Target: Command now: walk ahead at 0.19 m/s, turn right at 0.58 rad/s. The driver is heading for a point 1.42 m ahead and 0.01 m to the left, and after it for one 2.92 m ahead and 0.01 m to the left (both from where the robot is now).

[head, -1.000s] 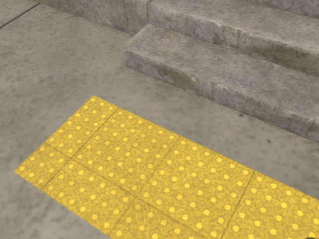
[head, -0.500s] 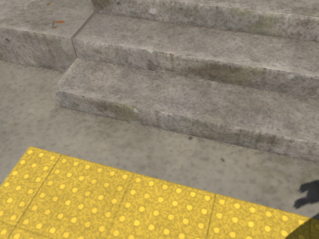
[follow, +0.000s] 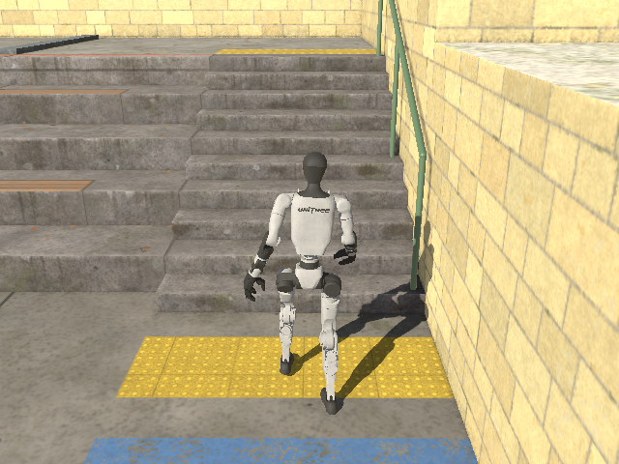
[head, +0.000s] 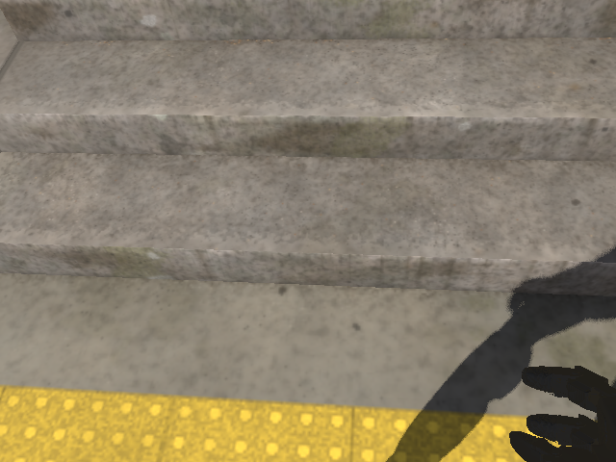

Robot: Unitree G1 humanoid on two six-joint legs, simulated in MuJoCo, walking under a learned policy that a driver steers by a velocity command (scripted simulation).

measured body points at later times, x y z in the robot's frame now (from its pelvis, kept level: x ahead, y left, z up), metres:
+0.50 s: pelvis +0.10 +0.00 +0.00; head +0.12 -0.03 +0.45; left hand +0.31 +0.22 -0.09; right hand +0.15 -0.29 -0.13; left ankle +0.16 +0.12 -0.72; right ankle +0.10 -0.10 -0.74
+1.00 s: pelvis +0.16 +0.00 -0.01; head +0.16 +0.01 +0.44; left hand +0.31 +0.25 -0.13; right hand +0.16 -0.27 -0.14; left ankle +0.14 +0.14 -0.74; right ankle +0.10 -0.09 -0.73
